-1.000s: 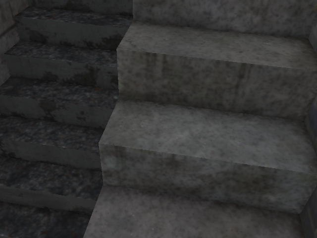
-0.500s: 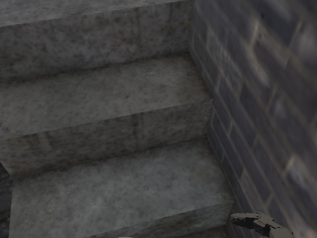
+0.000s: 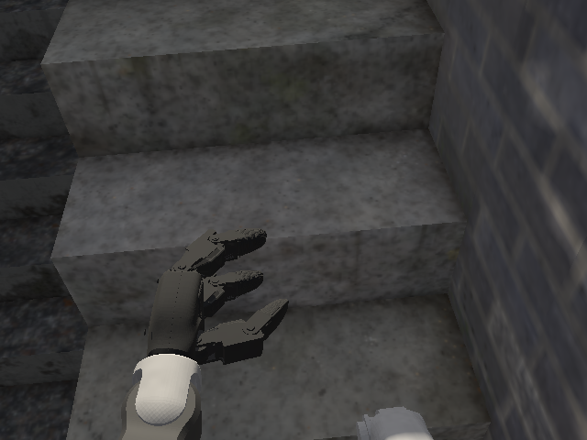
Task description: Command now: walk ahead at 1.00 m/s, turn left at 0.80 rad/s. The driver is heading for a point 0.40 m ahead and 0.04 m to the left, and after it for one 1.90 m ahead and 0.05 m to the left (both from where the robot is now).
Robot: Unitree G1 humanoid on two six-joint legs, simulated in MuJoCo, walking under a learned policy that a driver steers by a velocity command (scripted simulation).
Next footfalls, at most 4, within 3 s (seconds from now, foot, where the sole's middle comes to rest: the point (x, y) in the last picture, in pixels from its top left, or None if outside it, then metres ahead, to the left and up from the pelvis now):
0.10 right None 0.17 -0.14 -0.57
0.44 left None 0.09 0.18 -0.51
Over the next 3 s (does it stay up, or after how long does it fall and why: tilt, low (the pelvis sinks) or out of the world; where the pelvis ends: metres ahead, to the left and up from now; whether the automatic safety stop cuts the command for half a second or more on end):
falls after 0.94 s (tilt)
